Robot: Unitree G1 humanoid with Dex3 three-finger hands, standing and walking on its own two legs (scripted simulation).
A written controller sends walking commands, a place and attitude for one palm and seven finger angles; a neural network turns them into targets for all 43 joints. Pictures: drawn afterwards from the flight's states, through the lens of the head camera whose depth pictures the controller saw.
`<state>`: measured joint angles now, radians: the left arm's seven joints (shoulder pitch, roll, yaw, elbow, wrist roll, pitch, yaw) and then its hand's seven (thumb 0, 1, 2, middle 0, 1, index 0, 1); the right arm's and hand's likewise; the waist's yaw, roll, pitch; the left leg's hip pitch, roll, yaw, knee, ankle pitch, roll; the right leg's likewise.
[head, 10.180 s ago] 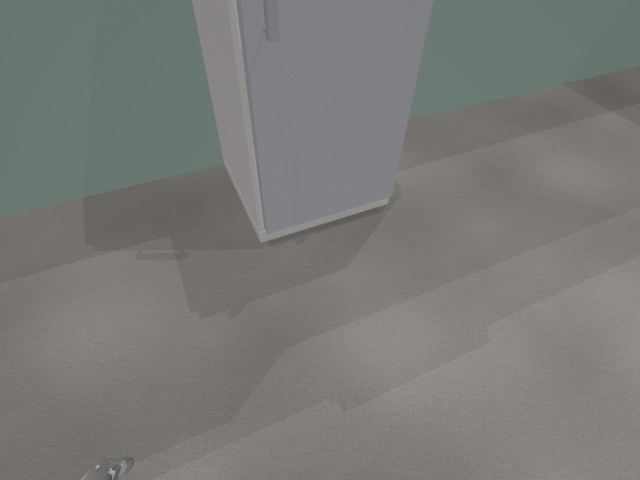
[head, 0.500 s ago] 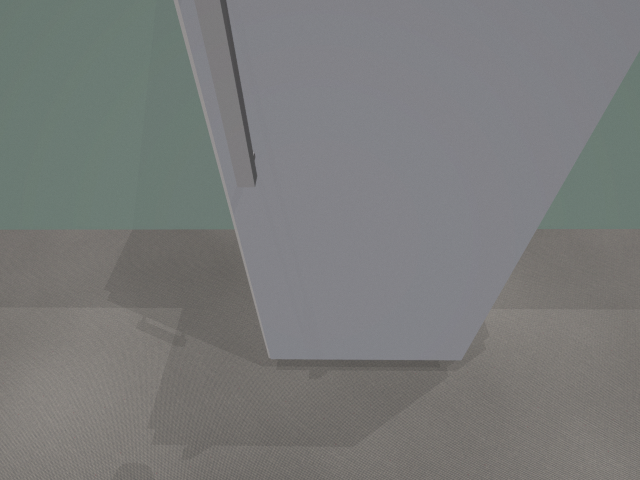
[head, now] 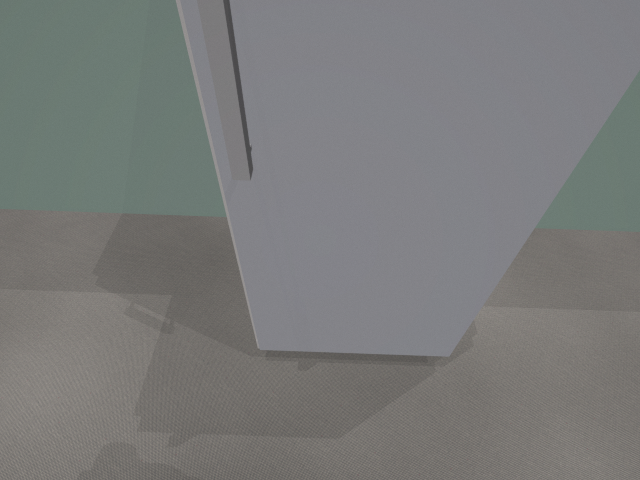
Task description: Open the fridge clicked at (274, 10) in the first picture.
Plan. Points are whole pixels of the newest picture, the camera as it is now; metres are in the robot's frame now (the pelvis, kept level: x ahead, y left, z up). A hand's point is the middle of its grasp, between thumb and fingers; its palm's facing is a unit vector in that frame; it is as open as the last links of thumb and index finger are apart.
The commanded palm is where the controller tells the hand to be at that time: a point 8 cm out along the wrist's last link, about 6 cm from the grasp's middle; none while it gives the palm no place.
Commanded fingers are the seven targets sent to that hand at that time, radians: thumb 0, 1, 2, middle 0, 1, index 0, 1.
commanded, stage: raise the hand to about handle height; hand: left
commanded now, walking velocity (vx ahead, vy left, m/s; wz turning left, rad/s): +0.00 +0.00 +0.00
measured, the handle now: (225, 40) +0.54 +0.16 +0.27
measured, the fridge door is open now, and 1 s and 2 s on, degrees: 0 0 0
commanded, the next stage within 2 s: none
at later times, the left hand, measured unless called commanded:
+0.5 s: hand (138, 473) +0.13 +0.21 -0.02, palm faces +0.11 -0.99 -0.03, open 8.8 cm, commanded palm +0.13 +0.27 +0.01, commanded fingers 0.00 0.34 0.66 -0.24 -0.66 -0.24 -0.66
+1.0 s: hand (78, 378) +0.19 +0.26 +0.09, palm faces +0.10 -0.99 -0.07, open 11.8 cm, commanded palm +0.16 +0.30 +0.10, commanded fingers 0.00 -0.24 0.41 -0.28 -1.03 -0.28 -1.03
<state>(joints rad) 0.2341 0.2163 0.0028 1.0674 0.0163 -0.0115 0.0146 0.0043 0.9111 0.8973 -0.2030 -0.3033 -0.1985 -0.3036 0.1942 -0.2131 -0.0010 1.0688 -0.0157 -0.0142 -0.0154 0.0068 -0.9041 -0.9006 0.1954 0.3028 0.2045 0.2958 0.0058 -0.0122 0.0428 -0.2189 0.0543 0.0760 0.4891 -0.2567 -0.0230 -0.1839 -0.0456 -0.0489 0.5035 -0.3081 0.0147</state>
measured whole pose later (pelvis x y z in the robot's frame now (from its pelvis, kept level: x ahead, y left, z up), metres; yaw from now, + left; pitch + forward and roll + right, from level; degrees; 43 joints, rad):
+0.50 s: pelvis -0.03 -0.02 -0.05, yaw +2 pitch +7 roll +0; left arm 0.45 0.23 0.27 0.13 -0.32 -0.43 -0.39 0.01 0.57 0.75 -0.23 -0.52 -0.23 -0.52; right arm 0.20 -0.27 -0.05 0.55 0.03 -0.26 -0.06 0.01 -0.90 -0.90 0.20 0.30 0.21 0.30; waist 0.03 -0.01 -0.06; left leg -0.63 0.08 0.00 0.91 -0.39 -0.04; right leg -0.57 -0.04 -0.09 0.92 -0.46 -0.02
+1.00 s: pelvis -0.02 +0.01 -0.02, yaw +2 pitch +3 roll -1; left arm 0.27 0.32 0.36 -0.06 -0.37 -0.16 -0.37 0.00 -0.01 0.50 -0.27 -0.90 -0.26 -0.90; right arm 0.29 -0.26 0.04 0.61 0.05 -0.29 -0.09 0.02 -0.90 -0.90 0.20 0.30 0.21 0.30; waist 0.03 0.04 -0.04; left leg -0.45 0.06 0.02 0.74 -0.34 -0.01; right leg -0.37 -0.05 -0.09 0.70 -0.37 0.02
